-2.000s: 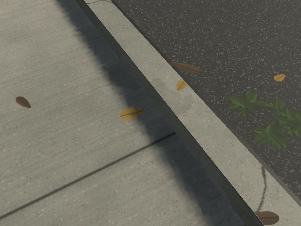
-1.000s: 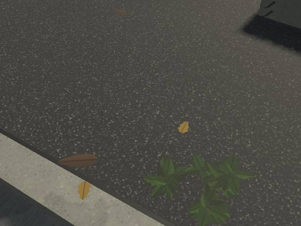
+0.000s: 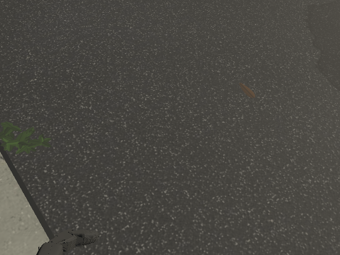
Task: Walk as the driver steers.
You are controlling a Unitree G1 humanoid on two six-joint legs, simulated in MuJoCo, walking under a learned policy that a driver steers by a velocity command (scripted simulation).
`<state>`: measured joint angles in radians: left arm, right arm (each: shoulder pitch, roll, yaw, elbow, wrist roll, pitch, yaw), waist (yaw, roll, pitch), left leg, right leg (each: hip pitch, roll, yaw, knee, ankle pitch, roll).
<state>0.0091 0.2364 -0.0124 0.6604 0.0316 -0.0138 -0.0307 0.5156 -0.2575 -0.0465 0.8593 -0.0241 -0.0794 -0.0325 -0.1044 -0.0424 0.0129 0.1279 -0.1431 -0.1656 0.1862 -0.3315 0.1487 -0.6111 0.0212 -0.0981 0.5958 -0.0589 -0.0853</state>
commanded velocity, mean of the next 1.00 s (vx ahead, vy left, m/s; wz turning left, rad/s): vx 0.50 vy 0.00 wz -0.47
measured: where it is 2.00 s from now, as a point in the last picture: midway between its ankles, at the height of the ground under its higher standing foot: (228, 129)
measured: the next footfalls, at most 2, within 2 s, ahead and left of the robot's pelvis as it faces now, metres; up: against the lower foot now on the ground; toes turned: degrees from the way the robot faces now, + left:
right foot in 0.06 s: +0.18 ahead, -0.07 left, +0.00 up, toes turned -3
left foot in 0.52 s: +0.50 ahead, +0.03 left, +0.00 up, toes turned -21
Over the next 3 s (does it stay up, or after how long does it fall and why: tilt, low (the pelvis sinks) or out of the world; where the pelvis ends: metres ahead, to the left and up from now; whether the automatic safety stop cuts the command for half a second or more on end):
stays up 1.50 -0.30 0.01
